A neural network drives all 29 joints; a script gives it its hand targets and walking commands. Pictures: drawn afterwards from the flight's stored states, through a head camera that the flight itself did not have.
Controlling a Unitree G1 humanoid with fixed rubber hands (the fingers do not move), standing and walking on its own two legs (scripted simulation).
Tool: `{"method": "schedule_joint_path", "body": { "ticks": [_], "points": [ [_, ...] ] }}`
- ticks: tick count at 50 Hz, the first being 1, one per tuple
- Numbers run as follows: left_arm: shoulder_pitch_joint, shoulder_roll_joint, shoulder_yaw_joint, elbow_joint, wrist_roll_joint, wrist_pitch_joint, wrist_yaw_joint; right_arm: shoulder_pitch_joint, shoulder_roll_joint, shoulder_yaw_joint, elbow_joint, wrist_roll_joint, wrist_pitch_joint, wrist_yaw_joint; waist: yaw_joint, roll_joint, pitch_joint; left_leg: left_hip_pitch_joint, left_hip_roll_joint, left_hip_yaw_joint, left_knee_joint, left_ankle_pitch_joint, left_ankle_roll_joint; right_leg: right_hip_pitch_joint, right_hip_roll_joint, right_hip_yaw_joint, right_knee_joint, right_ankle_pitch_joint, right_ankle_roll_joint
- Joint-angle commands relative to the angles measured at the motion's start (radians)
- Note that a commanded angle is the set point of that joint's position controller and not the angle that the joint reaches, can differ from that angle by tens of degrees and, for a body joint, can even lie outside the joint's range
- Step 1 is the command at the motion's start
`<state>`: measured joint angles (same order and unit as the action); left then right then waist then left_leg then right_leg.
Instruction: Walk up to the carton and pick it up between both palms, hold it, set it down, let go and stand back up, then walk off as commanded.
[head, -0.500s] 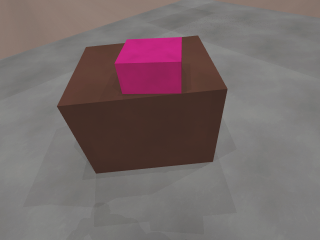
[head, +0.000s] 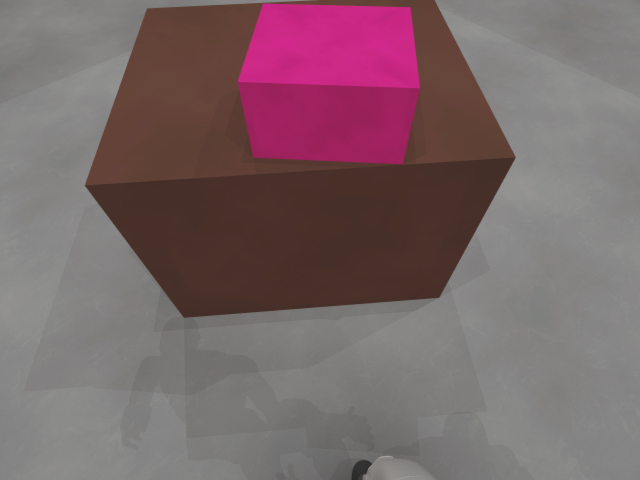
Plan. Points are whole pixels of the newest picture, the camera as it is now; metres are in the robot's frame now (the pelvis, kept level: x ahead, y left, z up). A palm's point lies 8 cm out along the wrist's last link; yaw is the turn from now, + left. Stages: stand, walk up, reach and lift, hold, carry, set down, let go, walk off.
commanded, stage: walk off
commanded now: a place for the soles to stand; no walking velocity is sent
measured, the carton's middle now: (331, 82) +0.84 -0.04 -0.02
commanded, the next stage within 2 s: stand in 0.98 s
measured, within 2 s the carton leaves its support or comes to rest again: neither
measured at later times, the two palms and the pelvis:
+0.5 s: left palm (101, 466) +0.17 +0.31 -0.12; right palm out of the picture +0.06 -0.33 -0.10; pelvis +0.03 +0.00 -0.01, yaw -6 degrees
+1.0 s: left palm out of the picture +0.06 +0.22 -0.07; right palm out of the picture +0.01 -0.41 -0.10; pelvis -0.05 -0.08 +0.01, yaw -2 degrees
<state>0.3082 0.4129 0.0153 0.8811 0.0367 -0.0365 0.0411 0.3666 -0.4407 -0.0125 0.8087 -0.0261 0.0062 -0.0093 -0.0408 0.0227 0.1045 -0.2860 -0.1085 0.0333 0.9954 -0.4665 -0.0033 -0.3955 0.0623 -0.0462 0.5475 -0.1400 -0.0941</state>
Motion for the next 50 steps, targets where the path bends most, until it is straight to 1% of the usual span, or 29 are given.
{"method": "schedule_joint_path", "body": {
  "ticks": [1,2,4,6,7,8,9,10,11,12,14,15,17,19,22,25,26,27,28,29,30,31,32,34,35,38,40,45,50],
  "points": [
    [0.027,0.17,0.088,-0.048,-0.022,-0.027,0.028,-0.021,-0.133,-0.085,-0.03,0.018,-0.035,-0.025,0.051,-0.101,-0.179,-0.255,0.136,-0.297,0.125,-0.299,0.014,0.322,-0.383,0.462,-0.024,0.466,-0.216],
    [-0.003,0.172,0.082,-0.046,-0.018,-0.02,0.016,-0.024,-0.123,-0.077,-0.011,0.026,-0.036,-0.022,0.035,-0.134,-0.163,-0.214,0.135,-0.232,-0.037,-0.267,0.028,0.3,-0.333,0.383,0.004,0.492,-0.171],
    [-0.062,0.189,0.085,-0.066,-0.012,0.013,-0.014,0.009,-0.127,-0.067,0.034,0.038,-0.045,-0.033,0.017,-0.197,-0.173,-0.104,0.09,-0.083,-0.374,-0.003,0.026,0.295,-0.219,0.245,0.077,0.55,-0.091],
    [-0.109,0.211,0.099,-0.107,-0.013,0.059,-0.045,0.022,-0.143,-0.068,0.072,0.045,-0.046,-0.052,0.024,-0.229,-0.17,0.019,0.033,0.02,-0.549,0.296,-0.023,0.226,-0.123,0.169,0.138,0.335,-0.03],
    [-0.112,0.197,0.096,-0.126,-0.015,0.08,-0.052,0.017,-0.163,-0.077,0.079,0.043,-0.043,-0.062,0.025,-0.229,-0.173,0.081,0.057,-0.014,-0.578,0.355,-0.032,0.158,-0.099,0.172,0.176,0.232,-0.011],
    [-0.106,0.17,0.09,-0.135,-0.019,0.096,-0.054,0.001,-0.192,-0.092,0.076,0.037,-0.038,-0.069,0.028,-0.209,-0.164,0.114,0.11,-0.096,-0.562,0.334,-0.011,0.065,-0.081,0.189,0.192,0.139,0.005],
    [-0.092,0.134,0.085,-0.142,-0.027,0.107,-0.054,-0.021,-0.244,-0.11,0.069,0.024,-0.033,-0.07,0.036,-0.072,-0.14,0.095,0.24,-0.262,-0.597,0.266,0.052,-0.025,-0.032,0.184,0.254,-0.026,0.031],
    [-0.066,0.117,0.094,-0.147,-0.033,0.116,-0.05,-0.065,-0.307,-0.128,0.049,0.009,-0.036,-0.071,0.05,0.124,-0.088,-0.014,0.469,-0.536,-0.68,0.32,0.177,-0.086,0.031,0.188,0.492,-0.409,0.082],
    [-0.04,0.161,0.122,-0.126,-0.031,0.126,-0.043,-0.084,-0.326,-0.13,0.04,0.017,-0.043,-0.071,0.044,0.084,-0.029,-0.113,0.526,-0.598,-0.685,0.258,0.272,-0.06,0.019,0.271,0.665,-0.463,0.09],
    [-0.044,0.189,0.128,-0.127,-0.038,0.124,-0.045,-0.11,-0.323,-0.126,0.03,0.023,-0.046,-0.073,0.049,0.078,0.015,-0.139,0.53,-0.601,-0.655,0.317,0.304,-0.079,-0.006,0.277,0.738,-0.437,0.088],
    [-0.032,0.184,0.121,-0.121,-0.04,0.137,-0.055,-0.178,-0.264,-0.117,-0.006,0.027,-0.041,-0.075,0.067,0.012,0.084,-0.144,0.45,-0.444,-0.627,0.378,0.285,-0.138,0.005,0.28,0.817,-0.357,0.094],
    [-0.015,0.182,0.123,-0.125,-0.036,0.137,-0.062,-0.181,-0.247,-0.114,-0.022,0.024,-0.043,-0.076,0.068,0.02,0.07,-0.101,0.434,-0.407,-0.593,0.439,0.279,-0.168,0.013,0.271,0.834,-0.343,0.101],
    [-0.054,0.18,0.129,-0.158,-0.028,0.14,-0.073,-0.114,-0.258,-0.116,-0.018,0.021,-0.047,-0.083,0.043,0.045,0.022,-0.015,0.438,-0.419,-0.547,0.504,0.275,-0.202,0.0,0.265,0.809,-0.346,0.103],
    [-0.087,0.168,0.124,-0.174,-0.03,0.13,-0.076,-0.071,-0.258,-0.116,-0.009,0.016,-0.054,-0.085,0.018,0.063,-0.044,0.12,0.416,-0.427,-0.521,0.535,0.259,-0.223,-0.034,0.258,0.66,-0.367,0.097],
    [-0.104,0.147,0.118,-0.161,-0.036,0.106,-0.078,0.0,-0.252,-0.113,0.019,0.012,-0.059,-0.081,-0.016,0.118,-0.164,0.316,0.395,-0.408,-0.481,0.706,0.246,-0.206,-0.085,0.208,0.375,-0.412,0.083],
    [-0.035,0.141,0.111,-0.118,-0.041,0.083,-0.073,-0.039,-0.267,-0.111,0.028,0.017,-0.048,-0.074,0.002,0.151,-0.232,0.297,0.371,-0.306,-0.414,0.846,0.213,-0.05,-0.071,0.138,0.145,-0.34,0.067],
    [0.008,0.136,0.109,-0.096,-0.042,0.076,-0.069,-0.082,-0.267,-0.108,0.024,0.022,-0.042,-0.072,0.032,0.136,-0.239,0.238,0.335,-0.235,-0.364,0.825,0.183,0.049,-0.053,0.094,-0.003,-0.21,0.06],
    [0.042,0.145,0.111,-0.078,-0.038,0.069,-0.064,-0.119,-0.248,-0.099,0.019,0.029,-0.037,-0.067,0.062,0.093,-0.233,0.158,0.279,-0.171,-0.297,0.719,0.137,0.142,-0.035,0.07,-0.12,-0.039,0.051],
    [0.049,0.208,0.123,-0.08,-0.027,0.068,-0.059,-0.125,-0.216,-0.088,0.012,0.039,-0.034,-0.066,0.067,-0.004,-0.259,-0.004,0.202,-0.118,-0.205,0.481,0.081,0.285,-0.123,0.217,-0.076,0.212,0.019],
    [0.028,0.287,0.133,-0.091,-0.027,0.072,-0.058,-0.165,-0.177,-0.082,-0.003,0.046,-0.027,-0.068,0.074,-0.206,-0.252,-0.225,0.052,-0.047,-0.054,0.019,0.035,0.356,-0.296,0.504,-0.079,0.431,-0.069],
    [-0.031,0.29,0.125,-0.123,-0.028,0.071,-0.058,-0.203,-0.186,-0.09,0.001,0.048,-0.02,-0.083,0.091,-0.271,-0.222,-0.26,0.013,-0.076,0.046,-0.246,0.046,0.29,-0.35,0.557,-0.066,0.534,-0.172],
    [-0.037,0.268,0.125,-0.14,-0.017,0.072,-0.057,-0.179,-0.194,-0.081,0.006,0.035,-0.022,-0.084,0.089,-0.262,-0.179,-0.269,0.032,-0.116,0.113,-0.258,0.045,0.251,-0.339,0.561,-0.072,0.504,-0.179],
    [-0.038,0.237,0.118,-0.141,-0.017,0.074,-0.051,-0.182,-0.191,-0.07,0.004,0.032,-0.016,-0.08,0.082,-0.24,-0.133,-0.295,0.03,-0.134,0.166,-0.215,0.043,0.264,-0.308,0.507,-0.084,0.532,-0.147],
    [-0.04,0.191,0.107,-0.129,-0.022,0.066,-0.036,-0.155,-0.181,-0.06,0.014,0.033,-0.011,-0.071,0.077,-0.225,-0.123,-0.323,0.035,-0.153,0.154,-0.146,0.04,0.367,-0.272,0.405,-0.035,0.694,-0.111],
    [-0.028,0.184,0.107,-0.115,-0.026,0.059,-0.033,-0.142,-0.178,-0.061,0.013,0.036,-0.014,-0.068,0.078,-0.219,-0.159,-0.323,0.031,-0.156,0.115,-0.116,0.034,0.42,-0.266,0.398,-0.027,0.687,-0.102],
    [-0.005,0.161,0.096,-0.093,-0.034,0.046,-0.03,-0.143,-0.175,-0.068,0.031,0.042,-0.019,-0.053,0.084,-0.169,-0.235,-0.296,0.044,-0.159,-0.065,-0.044,0.017,0.492,-0.241,0.4,-0.051,0.469,-0.041],
    [-0.011,0.16,0.095,-0.087,-0.035,0.038,-0.029,-0.157,-0.176,-0.07,0.045,0.045,-0.019,-0.048,0.085,-0.159,-0.236,-0.275,0.049,-0.155,-0.136,-0.011,0.012,0.483,-0.244,0.408,-0.087,0.328,-0.022],
    [-0.062,0.166,0.09,-0.061,-0.039,0.027,-0.032,-0.173,-0.173,-0.067,0.087,0.043,-0.022,-0.034,0.072,-0.147,-0.181,-0.192,0.069,-0.133,-0.231,0.041,0.007,0.361,-0.246,0.425,-0.205,-0.019,0.0],
    [-0.151,0.171,0.085,-0.029,-0.04,0.027,-0.041,-0.144,-0.149,-0.062,0.139,0.04,-0.027,-0.019,0.042,-0.155,-0.152,-0.053,0.081,-0.092,-0.405,0.073,0.02,0.227,-0.237,0.375,-0.27,-0.266,-0.01]
  ]
}}
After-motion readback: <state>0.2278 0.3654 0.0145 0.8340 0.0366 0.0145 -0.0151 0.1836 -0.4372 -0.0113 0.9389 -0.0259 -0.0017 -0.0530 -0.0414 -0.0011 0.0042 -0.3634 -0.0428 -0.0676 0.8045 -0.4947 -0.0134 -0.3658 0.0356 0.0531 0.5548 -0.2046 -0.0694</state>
